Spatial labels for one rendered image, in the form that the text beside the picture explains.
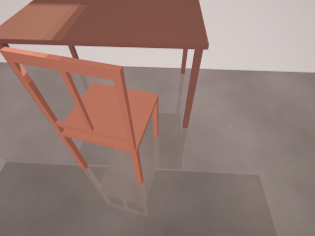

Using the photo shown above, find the table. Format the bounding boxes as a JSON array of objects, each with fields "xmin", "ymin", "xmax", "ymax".
[{"xmin": 0, "ymin": 0, "xmax": 209, "ymax": 128}]

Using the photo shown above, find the chair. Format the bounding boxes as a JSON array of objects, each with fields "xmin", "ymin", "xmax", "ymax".
[{"xmin": 0, "ymin": 46, "xmax": 158, "ymax": 185}]

